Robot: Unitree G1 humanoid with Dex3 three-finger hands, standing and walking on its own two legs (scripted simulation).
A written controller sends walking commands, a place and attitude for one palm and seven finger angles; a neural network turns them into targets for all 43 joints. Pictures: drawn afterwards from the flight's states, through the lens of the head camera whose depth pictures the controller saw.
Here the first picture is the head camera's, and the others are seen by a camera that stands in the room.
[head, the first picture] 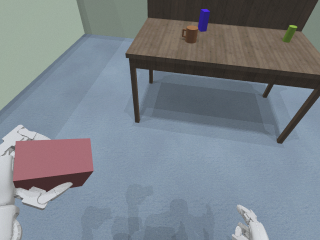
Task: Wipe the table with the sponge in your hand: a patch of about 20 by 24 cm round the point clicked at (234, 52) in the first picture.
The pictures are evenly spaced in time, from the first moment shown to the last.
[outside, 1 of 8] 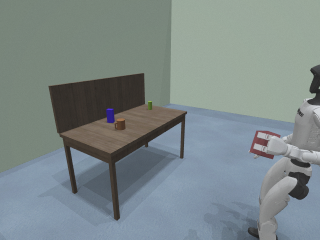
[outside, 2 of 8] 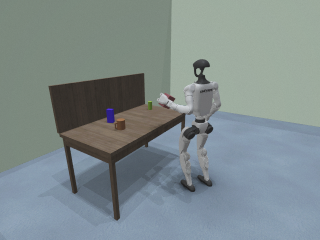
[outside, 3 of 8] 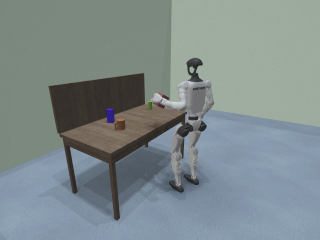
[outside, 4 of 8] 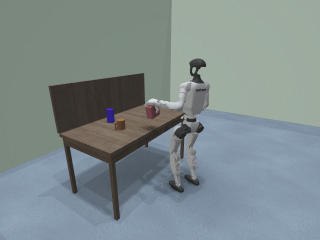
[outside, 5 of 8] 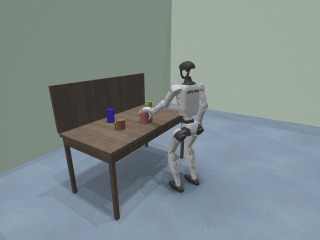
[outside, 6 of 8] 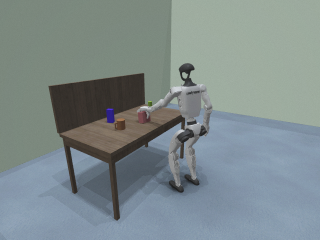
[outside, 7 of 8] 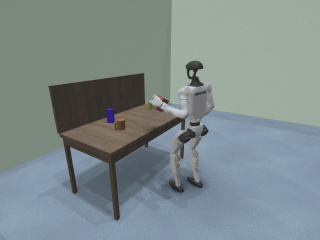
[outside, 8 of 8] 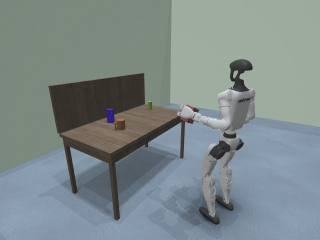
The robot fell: no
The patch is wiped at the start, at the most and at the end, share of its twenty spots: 0.00 1.00 1.00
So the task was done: yes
